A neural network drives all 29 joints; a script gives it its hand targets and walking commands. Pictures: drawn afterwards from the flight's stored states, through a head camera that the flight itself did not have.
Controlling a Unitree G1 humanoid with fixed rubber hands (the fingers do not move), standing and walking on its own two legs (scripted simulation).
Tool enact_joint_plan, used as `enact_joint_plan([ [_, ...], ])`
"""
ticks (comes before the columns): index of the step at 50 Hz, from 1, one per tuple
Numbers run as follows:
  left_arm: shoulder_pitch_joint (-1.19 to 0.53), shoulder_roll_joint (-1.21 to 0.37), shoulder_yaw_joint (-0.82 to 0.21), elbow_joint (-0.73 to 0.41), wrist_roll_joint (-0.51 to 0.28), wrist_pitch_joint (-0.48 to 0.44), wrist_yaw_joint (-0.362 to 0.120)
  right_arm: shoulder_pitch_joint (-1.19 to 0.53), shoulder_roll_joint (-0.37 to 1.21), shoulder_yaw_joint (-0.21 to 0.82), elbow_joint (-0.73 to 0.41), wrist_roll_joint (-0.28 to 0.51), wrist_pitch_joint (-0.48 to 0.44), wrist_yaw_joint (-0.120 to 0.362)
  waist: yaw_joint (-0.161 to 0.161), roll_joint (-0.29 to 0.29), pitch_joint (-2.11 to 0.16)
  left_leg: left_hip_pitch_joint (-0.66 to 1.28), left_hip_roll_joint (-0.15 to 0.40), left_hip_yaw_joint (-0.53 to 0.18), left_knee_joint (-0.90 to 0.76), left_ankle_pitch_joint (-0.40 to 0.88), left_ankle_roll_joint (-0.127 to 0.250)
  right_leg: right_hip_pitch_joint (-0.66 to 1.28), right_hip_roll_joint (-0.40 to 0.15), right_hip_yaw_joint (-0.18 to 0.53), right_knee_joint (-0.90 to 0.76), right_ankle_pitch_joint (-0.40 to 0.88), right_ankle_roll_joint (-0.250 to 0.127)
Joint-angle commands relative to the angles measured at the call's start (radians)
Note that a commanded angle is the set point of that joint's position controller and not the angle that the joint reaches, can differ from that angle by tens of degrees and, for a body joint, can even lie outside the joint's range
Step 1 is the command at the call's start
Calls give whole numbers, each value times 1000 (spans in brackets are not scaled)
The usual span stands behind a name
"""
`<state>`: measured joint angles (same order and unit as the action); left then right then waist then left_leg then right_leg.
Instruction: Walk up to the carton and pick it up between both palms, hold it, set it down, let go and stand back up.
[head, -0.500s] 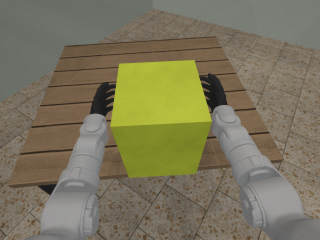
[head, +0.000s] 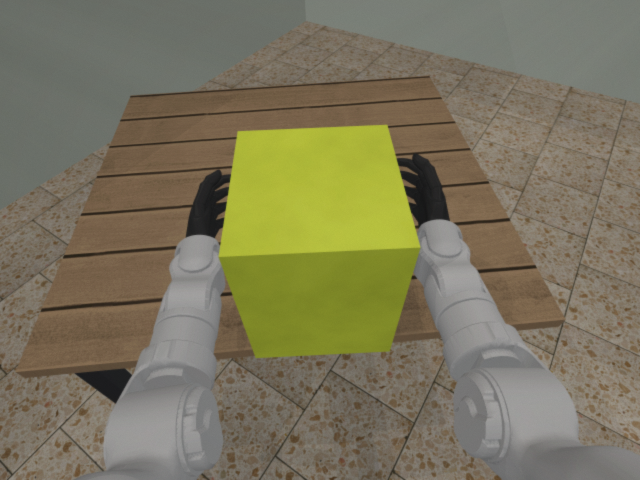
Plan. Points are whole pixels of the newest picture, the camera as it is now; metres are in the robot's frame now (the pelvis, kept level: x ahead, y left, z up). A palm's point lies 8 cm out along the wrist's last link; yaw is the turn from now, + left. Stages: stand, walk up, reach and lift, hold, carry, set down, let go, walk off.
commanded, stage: reach and lift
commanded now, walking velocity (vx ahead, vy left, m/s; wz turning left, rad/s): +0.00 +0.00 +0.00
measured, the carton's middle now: (318, 247) +0.41 +0.04 +0.05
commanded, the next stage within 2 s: none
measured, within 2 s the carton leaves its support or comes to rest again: leaves its support in 0.98 s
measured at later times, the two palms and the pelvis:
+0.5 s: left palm (204, 232) +0.39 +0.18 +0.10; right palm (429, 217) +0.41 -0.11 +0.11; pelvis +0.00 +0.00 +0.00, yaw +0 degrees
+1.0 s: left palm (203, 234) +0.38 +0.18 +0.10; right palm (433, 221) +0.40 -0.11 +0.11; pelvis +0.00 +0.00 +0.00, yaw +0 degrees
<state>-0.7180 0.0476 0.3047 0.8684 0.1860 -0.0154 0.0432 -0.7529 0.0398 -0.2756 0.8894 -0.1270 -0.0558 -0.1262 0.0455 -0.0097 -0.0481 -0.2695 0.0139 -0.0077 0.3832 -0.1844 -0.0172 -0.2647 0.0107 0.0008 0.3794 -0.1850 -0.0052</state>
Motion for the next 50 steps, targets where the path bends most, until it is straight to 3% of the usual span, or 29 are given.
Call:
enact_joint_plan([
  [1, -484, -599, -162, -93, 59, -25, -184, -479, 622, 271, -100, -58, -35, 169, 13, -28, -468, 87, -36, 83, -54, 327, -9, 498, -14, -26, -32, 476, 56],
  [5, -481, -608, -172, -100, 61, -23, -182, -467, 628, 279, -96, -59, -34, 164, -1, -24, -473, 93, -38, 82, -58, 327, -9, 503, -17, -24, -30, 490, 58],
  [8, -479, -608, -166, -99, 66, -25, -178, -476, 635, 285, -100, -61, -37, 163, 9, -32, -469, 88, -37, 86, -57, 329, -8, 508, -16, -25, -29, 482, 56],
  [9, -488, -615, -177, -109, 59, -24, -176, -470, 635, 284, -96, -62, -38, 161, -4, -32, -474, 95, -37, 84, -58, 336, -9, 507, -16, -27, -31, 498, 57],
  [11, -457, -624, -172, -97, 67, -19, -176, -471, 636, 298, -109, -56, -40, 162, 13, -30, -464, 90, -37, 87, -55, 353, -10, 516, -15, -25, -26, 516, 56],
  [14, -465, -629, -182, -103, 64, -21, -175, -471, 644, 304, -111, -59, -43, 157, 3, -31, -470, 93, -38, 84, -49, 355, -12, 516, -17, -24, -28, 521, 55],
  [15, -470, -619, -174, -100, 64, -22, -174, -471, 646, 305, -106, -58, -41, 160, 14, -34, -466, 78, -39, 87, -52, 345, -8, 522, -17, -21, -24, 513, 55],
  [16, -475, -626, -176, -95, 62, -21, -173, -471, 641, 295, -105, -60, -41, 158, -1, -31, -458, 81, -37, 83, -60, 331, -9, 518, -16, -23, -29, 498, 55],
  [21, -454, -634, -178, -95, 68, -14, -168, -464, 646, 313, -99, -49, -41, 158, 17, -37, -457, 92, -36, 87, -55, 348, -8, 509, -11, -26, -35, 483, 50],
  [22, -477, -644, -187, -105, 61, -16, -168, -469, 649, 308, -98, -51, -41, 158, 3, -22, -456, 92, -37, 85, -56, 343, -11, 501, -12, -27, -34, 476, 50],
  [26, -473, -650, -197, -103, 60, -12, -164, -469, 645, 312, -87, -45, -41, 157, 0, -24, -459, 99, -36, 81, -54, 346, -11, 497, -10, -31, -38, 466, 48],
  [33, -502, -654, -207, -118, 40, -18, -160, -479, 667, 340, -99, -33, -44, 152, 10, -28, -472, 92, -39, 79, -50, 353, -10, 505, -14, -24, -34, 481, 49],
  [37, -561, -679, -255, -172, 22, -38, -147, -511, 673, 357, -128, -31, -75, 143, -9, -26, -563, 119, -39, 73, -26, 408, -21, 504, -6, -32, -24, 522, 47],
  [38, -564, -679, -247, -175, 25, -44, -144, -524, 680, 367, -137, -26, -80, 142, 4, -27, -571, 116, -38, 70, -23, 421, -20, 506, -4, -30, -24, 526, 48],
  [39, -590, -688, -266, -204, 20, -55, -137, -524, 677, 366, -133, -26, -93, 140, -10, -22, -605, 138, -36, 65, -15, 452, -28, 504, -2, -35, -19, 543, 48],
  [41, -595, -697, -270, -217, 23, -71, -132, -536, 683, 392, -148, -24, -116, 136, 2, -28, -638, 149, -35, 67, 0, 492, -33, 508, 0, -33, -14, 579, 48],
  [44, -642, -713, -298, -247, 23, -97, -121, -568, 683, 399, -162, -33, -154, 131, -10, -19, -666, 179, -30, 59, 12, 534, -46, 497, 3, -39, -13, 595, 49],
  [50, -706, -701, -277, -235, 45, -156, -109, -607, 638, 369, -98, -73, -222, 133, -10, -20, -630, 194, -22, 63, -1, 515, -55, 455, 4, -48, -34, 519, 49],
])
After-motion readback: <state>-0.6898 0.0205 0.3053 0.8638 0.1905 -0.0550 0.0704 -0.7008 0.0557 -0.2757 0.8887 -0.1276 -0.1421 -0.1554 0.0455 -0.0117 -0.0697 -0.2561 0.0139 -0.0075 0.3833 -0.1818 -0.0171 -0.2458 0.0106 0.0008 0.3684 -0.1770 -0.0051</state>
